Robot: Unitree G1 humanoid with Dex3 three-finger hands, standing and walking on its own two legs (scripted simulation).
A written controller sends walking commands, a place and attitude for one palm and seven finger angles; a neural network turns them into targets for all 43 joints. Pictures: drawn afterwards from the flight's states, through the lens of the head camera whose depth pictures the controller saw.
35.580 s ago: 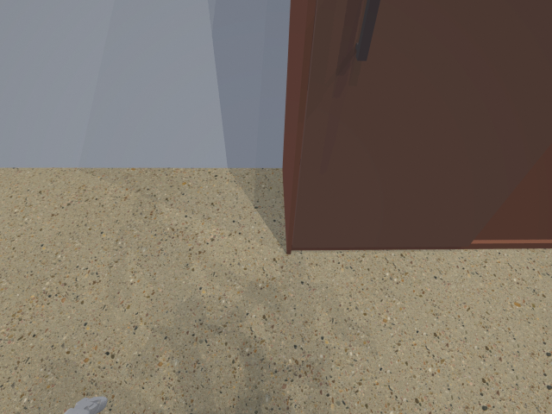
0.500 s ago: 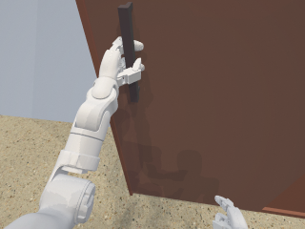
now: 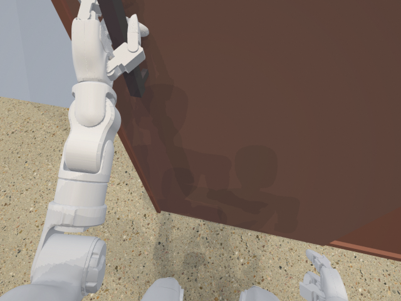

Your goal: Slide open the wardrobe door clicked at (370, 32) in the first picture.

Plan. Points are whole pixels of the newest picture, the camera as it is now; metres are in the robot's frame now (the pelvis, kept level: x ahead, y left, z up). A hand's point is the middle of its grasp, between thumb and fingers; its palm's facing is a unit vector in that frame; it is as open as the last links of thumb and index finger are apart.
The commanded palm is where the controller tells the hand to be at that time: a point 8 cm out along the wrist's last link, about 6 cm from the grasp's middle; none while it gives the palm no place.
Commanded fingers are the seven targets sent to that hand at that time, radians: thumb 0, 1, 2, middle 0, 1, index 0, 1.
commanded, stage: step sideways, sliding the door along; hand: left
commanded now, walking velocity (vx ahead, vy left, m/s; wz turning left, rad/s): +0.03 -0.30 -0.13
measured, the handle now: (123, 19) +0.44 +0.19 +0.27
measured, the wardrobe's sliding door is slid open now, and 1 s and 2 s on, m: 0.01 0.19 0.33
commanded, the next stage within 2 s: none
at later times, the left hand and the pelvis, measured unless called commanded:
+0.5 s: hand (180, 51) +0.41 +0.10 +0.25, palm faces +0.38 -0.92 -0.04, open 6.8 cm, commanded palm +0.37 +0.05 +0.25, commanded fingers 0.00 0.90 0.90 -0.45 -1.40 -0.45 -1.40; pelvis +0.10 -0.09 +0.01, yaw +5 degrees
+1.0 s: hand (264, 69) +0.39 -0.02 +0.25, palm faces +0.14 -0.99 -0.01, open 7.2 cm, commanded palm +0.37 -0.01 +0.24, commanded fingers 0.00 0.90 0.90 -0.45 -1.40 -0.45 -1.40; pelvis +0.12 -0.12 +0.02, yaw +0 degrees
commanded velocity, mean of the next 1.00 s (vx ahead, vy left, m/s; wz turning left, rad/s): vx -0.21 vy -0.11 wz -0.18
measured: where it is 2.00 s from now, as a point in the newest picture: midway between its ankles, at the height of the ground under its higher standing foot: outside the picture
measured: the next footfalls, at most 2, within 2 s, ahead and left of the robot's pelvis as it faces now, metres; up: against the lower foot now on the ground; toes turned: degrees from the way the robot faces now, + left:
right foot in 0.26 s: +0.15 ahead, -0.24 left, +0.00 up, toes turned -4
left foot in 0.42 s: +0.08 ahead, +0.02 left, +0.00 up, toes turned +12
